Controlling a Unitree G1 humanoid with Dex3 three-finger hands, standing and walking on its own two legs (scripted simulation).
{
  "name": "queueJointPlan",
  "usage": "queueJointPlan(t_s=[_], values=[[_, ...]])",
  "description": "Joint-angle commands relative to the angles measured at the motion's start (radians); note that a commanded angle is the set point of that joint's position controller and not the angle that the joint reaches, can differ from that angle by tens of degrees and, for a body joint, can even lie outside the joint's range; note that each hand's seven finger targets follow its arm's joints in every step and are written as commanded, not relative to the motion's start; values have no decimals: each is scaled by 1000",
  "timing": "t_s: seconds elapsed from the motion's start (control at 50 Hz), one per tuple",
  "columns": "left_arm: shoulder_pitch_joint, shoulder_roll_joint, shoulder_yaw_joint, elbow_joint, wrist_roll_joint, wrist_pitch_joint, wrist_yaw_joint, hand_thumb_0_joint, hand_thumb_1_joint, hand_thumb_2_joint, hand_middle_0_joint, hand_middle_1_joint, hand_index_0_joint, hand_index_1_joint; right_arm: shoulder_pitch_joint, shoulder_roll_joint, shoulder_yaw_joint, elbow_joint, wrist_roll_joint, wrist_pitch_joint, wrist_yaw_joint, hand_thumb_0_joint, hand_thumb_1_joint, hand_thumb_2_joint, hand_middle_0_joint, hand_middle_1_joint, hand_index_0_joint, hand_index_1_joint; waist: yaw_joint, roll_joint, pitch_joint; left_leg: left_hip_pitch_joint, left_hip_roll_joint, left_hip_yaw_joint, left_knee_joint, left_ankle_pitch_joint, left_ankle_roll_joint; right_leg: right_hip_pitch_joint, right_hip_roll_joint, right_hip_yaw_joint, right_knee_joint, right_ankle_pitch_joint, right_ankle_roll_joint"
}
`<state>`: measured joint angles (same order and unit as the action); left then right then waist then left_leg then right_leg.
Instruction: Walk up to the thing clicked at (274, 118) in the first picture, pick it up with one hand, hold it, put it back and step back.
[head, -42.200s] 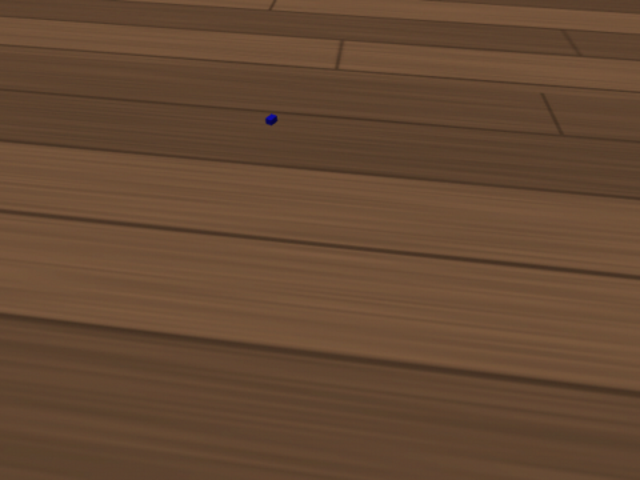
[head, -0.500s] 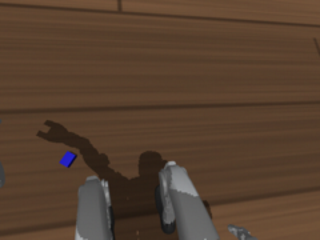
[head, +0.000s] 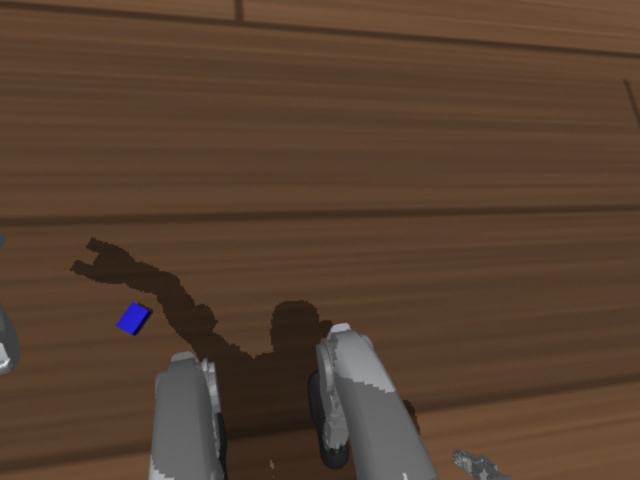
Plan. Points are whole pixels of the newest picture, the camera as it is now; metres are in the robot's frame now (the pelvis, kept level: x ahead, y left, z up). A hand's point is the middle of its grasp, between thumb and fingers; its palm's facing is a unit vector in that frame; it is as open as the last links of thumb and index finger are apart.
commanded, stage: go down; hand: left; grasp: from above
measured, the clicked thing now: (134, 318) +0.37 +0.26 -0.53
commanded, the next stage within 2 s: none
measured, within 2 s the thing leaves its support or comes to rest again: neither
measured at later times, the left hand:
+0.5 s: hand out of the picture +0.45 +0.37 -0.08, palm faces -0.13 -0.43 -0.89, open 10.7 cm
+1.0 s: hand out of the picture +0.44 +0.38 -0.08, palm faces -0.11 -0.41 -0.91, open 10.4 cm
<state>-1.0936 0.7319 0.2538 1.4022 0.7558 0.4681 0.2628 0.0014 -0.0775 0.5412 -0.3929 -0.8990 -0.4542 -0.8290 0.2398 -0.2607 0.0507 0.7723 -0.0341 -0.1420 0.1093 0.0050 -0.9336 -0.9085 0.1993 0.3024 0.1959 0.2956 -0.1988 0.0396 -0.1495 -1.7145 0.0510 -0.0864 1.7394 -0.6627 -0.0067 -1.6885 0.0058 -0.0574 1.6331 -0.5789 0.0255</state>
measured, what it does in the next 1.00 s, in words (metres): stands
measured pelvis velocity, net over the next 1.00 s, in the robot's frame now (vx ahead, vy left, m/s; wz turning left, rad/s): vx -0.01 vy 0.00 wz -0.01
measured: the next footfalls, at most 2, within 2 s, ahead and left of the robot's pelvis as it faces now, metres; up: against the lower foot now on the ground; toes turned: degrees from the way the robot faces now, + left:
none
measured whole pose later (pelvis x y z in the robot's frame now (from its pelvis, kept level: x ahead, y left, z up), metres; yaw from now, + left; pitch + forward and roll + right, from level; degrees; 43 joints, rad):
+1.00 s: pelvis -0.01 +0.00 -0.01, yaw +0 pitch +36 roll -6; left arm -1.17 0.77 0.26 1.46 0.78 0.56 0.31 0.00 0.03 0.44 -0.46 -0.88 -0.55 -0.79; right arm 0.23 -0.25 0.06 0.82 -0.03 -0.19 0.11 0.01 -0.94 -0.91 0.20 0.30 0.20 0.30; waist -0.20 0.04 -0.15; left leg -1.74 0.05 -0.09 1.77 -0.66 -0.01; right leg -1.72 0.01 -0.06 1.66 -0.57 0.02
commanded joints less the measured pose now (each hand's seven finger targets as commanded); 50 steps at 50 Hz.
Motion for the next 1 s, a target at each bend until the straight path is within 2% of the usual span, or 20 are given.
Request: queueJointPlan(t_s=[0.0, 0.06, 0.12, 0.16, 0.2, 0.22, 0.26, 0.28, 0.3, 0.34, 0.38, 0.46, 0.5, 0.54, 0.64, 0.78, 0.8, 0.9, 0.94, 0.98], values=[[-386, 309, -16, -188, 36, 12, 49, 0, -56, 513, -414, -863, -477, -799, 217, -210, -67, -11, 8, -13, 0, 0, -926, -909, 199, 300, 199, 300, 9, 276, -665, 495, -5, 37, -225, 381, 5, 362, 41, -26, -144, 258, -73], [-377, 344, 11, -172, 36, 27, 48, 0, -33, 492, -425, -858, -494, -788, 227, -215, -66, 2, 6, -13, -1, 0, -925, -909, 199, 300, 199, 300, 14, 276, -670, 526, -2, 20, -224, 397, 2, 335, 38, -32, -135, 252, -73], [-377, 361, 14, -141, 45, 29, 43, 0, -30, 488, -432, -847, -499, -780, 215, -198, -56, 0, 8, -13, -3, 0, -926, -909, 199, 300, 199, 300, 10, 243, -639, 443, -6, 39, -215, 332, 12, 363, 40, -25, -147, 228, -68], [-369, 321, -10, -118, 45, 29, 36, 0, -14, 475, -438, -843, -509, -772, 215, -206, -65, -1, 8, -18, -4, 0, -925, -908, 199, 300, 199, 300, -7, 222, -621, 405, -8, 41, -213, 297, 14, 364, 40, -24, -150, 211, -65], [-385, 350, 1, -88, 46, 28, 32, 0, -7, 470, -449, -833, -517, -764, 215, -196, -57, 3, 5, -19, -6, 0, -925, -909, 199, 300, 199, 300, -7, 201, -585, 361, -7, 52, -197, 272, 21, 362, 41, -21, -157, 197, -62], [-372, 325, -11, -80, 44, 25, 27, 0, 8, 453, -440, -853, -522, -771, 218, -192, -56, -1, 5, -22, -4, 0, -925, -908, 199, 300, 199, 300, -18, 178, -592, 350, -8, 50, -193, 270, 23, 373, 41, -20, -156, 204, -60], [-406, 365, 0, -108, 53, 19, 27, 0, -6, 463, -434, -862, -513, -782, 222, -200, -58, 2, 4, -22, -6, 0, -926, -909, 199, 300, 199, 300, -3, 211, -619, 365, -9, 55, -192, 273, 21, 370, 40, -16, -149, 200, -62], [-401, 330, -24, -101, 53, 21, 21, 0, -7, 463, -424, -873, -507, -789, 220, -202, -63, -3, 3, -26, -6, 0, -924, -908, 199, 300, 199, 300, -11, 213, -622, 365, -9, 63, -185, 271, 24, 380, 43, -13, -160, 203, -59], [-384, 353, -13, -96, 58, 24, 23, 0, -19, 475, -420, -876, -499, -795, 223, -200, -59, 0, 5, -26, -6, 0, -925, -908, 199, 300, 199, 300, -1, 201, -623, 359, -10, 61, -192, 261, 22, 393, 43, -15, -160, 193, -61], [-398, 328, -25, -106, 52, 25, 23, 0, -8, 462, -426, -876, -508, -792, 218, -191, -61, 1, 6, -26, -5, 0, -925, -909, 199, 300, 199, 300, -4, 199, -629, 351, -9, 64, -195, 244, 23, 398, 45, -11, -168, 184, -59], [-428, 356, -16, -139, 55, 26, 24, 0, -20, 472, -417, -887, -499, -803, 229, -206, -65, 3, 6, -29, -7, 0, -927, -909, 199, 300, 199, 300, -6, 229, -665, 388, -8, 62, -190, 298, 20, 396, 43, -13, -154, 231, -61], [-386, 365, -12, -93, 69, 43, 33, 0, -27, 483, -412, -886, -491, -806, 225, -198, -59, 19, 8, -29, -7, 0, -926, -910, 199, 300, 199, 300, 7, 214, -636, 376, -9, 56, -202, 280, 18, 391, 45, -21, -154, 206, -64], [-412, 336, -28, -109, 68, 41, 35, 0, -12, 468, -424, -874, -504, -793, 207, -201, -62, 0, 9, -35, -7, 0, -926, -909, 199, 300, 199, 300, 1, 237, -633, 403, -5, 45, -207, 282, 13, 350, 45, -25, -143, 193, -66], [-415, 357, -18, -100, 76, 48, 48, 0, -19, 477, -430, -875, -505, -799, 199, -210, -59, 3, 7, -38, -11, 0, -927, -910, 199, 300, 199, 300, 9, 257, -616, 430, -4, 28, -218, 268, 6, 310, 42, -32, -135, 167, -70], [-419, 345, -18, -113, 74, 61, 63, 0, 7, 451, -443, -884, -527, -799, 211, -208, -56, 9, 6, -44, -6, 0, -930, -911, 199, 300, 199, 300, -3, 250, -646, 425, -6, 51, -185, 361, 14, 351, 47, -29, -134, 261, -65], [-403, 325, -18, -102, 65, 79, 77, 0, 33, 431, -455, -868, -543, -779, 205, -193, -59, 34, 9, -53, -8, 0, -927, -910, 199, 300, 199, 300, 6, 253, -597, 434, -3, 30, -228, 252, 3, 307, 44, -36, -147, 159, -69], [-403, 297, -30, -86, 59, 80, 74, 0, 40, 428, -465, -856, -551, -769, 211, -199, -62, 36, 9, -56, -6, 0, -928, -910, 199, 300, 199, 300, -7, 246, -609, 426, -3, 35, -213, 272, 6, 312, 45, -34, -145, 180, -67], [-452, 330, -20, -132, 65, 83, 83, 0, 31, 431, -447, -891, -541, -796, 214, -203, -54, 43, 4, -60, -5, 0, -929, -910, 199, 300, 199, 300, -2, 281, -655, 448, -5, 47, -193, 340, 6, 337, 45, -29, -130, 240, -68], [-441, 300, -33, -105, 63, 89, 83, 0, 24, 437, -437, -898, -532, -801, 208, -196, -56, 42, 8, -63, -2, 0, -929, -910, 199, 300, 199, 300, -19, 240, -624, 420, -5, 48, -189, 316, 12, 331, 46, -29, -140, 229, -65], [-443, 305, -31, -110, 61, 88, 86, 0, 42, 421, -447, -891, -545, -791, 208, -194, -53, 45, 5, -68, 0, 0, -929, -910, 199, 300, 199, 300, -12, 245, -614, 408, -6, 45, -197, 299, 8, 326, 43, -28, -135, 215, -65]])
